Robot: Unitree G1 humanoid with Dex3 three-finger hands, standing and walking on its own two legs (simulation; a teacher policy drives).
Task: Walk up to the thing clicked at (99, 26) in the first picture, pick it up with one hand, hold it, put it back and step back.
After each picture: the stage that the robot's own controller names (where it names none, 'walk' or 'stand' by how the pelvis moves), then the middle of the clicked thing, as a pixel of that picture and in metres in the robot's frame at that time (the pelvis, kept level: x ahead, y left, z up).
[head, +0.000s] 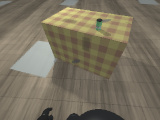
stand; (98, 24) +1.02 -0.04 +0.05
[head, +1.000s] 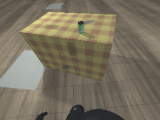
walk; (81, 27) +0.90 +0.18 +0.06
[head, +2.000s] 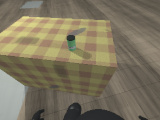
stand; (71, 43) +0.56 +0.21 +0.08
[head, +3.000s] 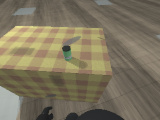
stand; (67, 53) +0.51 +0.22 +0.05
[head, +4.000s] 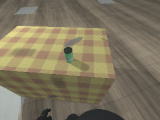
stand; (68, 55) +0.48 +0.20 +0.04
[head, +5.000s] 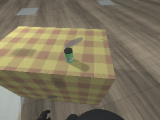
stand; (69, 55) +0.48 +0.20 +0.04
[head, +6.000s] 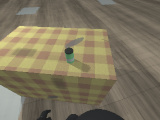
stand; (69, 55) +0.48 +0.20 +0.04
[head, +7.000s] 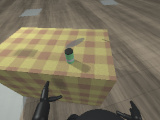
rise first; (69, 56) +0.48 +0.21 +0.05
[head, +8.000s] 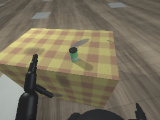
go down; (73, 55) +0.50 +0.21 +0.05
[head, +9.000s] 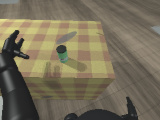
go down; (62, 54) +0.46 +0.20 +0.06
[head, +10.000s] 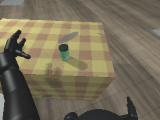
approach; (64, 53) +0.47 +0.19 +0.06
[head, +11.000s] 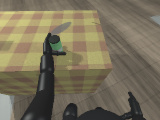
close; (56, 45) +0.49 +0.21 +0.10
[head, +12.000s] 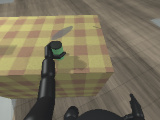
lift; (58, 51) +0.45 +0.21 +0.10
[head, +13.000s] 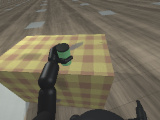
lift; (64, 55) +0.33 +0.17 +0.24
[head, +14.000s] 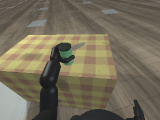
hold; (66, 54) +0.33 +0.16 +0.23
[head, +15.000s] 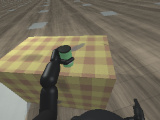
hold; (66, 56) +0.33 +0.17 +0.22
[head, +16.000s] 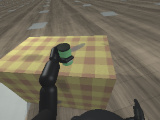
crouch; (65, 54) +0.33 +0.17 +0.24
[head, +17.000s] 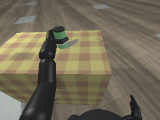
crouch; (60, 37) +0.45 +0.19 +0.26
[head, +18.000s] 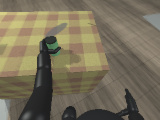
lower; (53, 46) +0.49 +0.22 +0.08
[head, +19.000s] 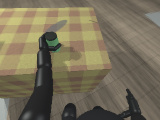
lower; (53, 42) +0.50 +0.21 +0.10
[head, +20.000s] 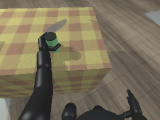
lower; (52, 43) +0.50 +0.22 +0.10
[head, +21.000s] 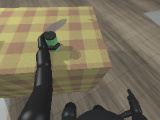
lower; (52, 42) +0.50 +0.22 +0.11
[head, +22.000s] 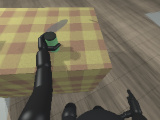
loosen; (52, 42) +0.50 +0.22 +0.10
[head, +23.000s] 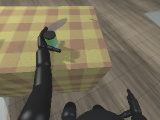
withdraw; (52, 41) +0.51 +0.22 +0.11
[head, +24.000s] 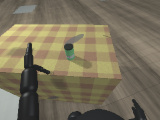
sink last; (69, 52) +0.48 +0.19 +0.08
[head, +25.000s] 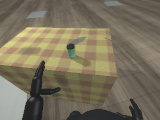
stand; (71, 51) +0.52 +0.22 +0.06
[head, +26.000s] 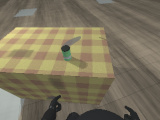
stand; (66, 53) +0.50 +0.22 +0.06
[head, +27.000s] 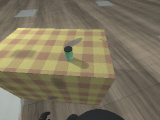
stand; (68, 54) +0.51 +0.21 +0.04
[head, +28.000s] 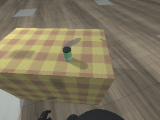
stand; (67, 54) +0.50 +0.22 +0.04
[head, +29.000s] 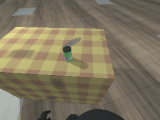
stand; (67, 54) +0.50 +0.21 +0.04
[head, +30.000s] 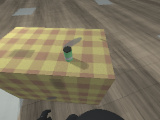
stand; (68, 54) +0.50 +0.21 +0.04
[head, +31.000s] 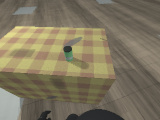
stand; (68, 53) +0.50 +0.21 +0.04
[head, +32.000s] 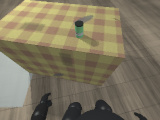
walk; (79, 29) +0.65 +0.14 +0.07
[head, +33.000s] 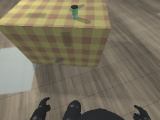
walk; (74, 12) +0.95 +0.25 +0.07
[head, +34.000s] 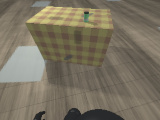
stand; (86, 17) +1.18 +0.17 +0.07
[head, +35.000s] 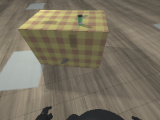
stand; (80, 20) +1.12 +0.21 +0.04
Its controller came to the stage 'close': yes
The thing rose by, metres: 0.21
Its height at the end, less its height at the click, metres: +0.00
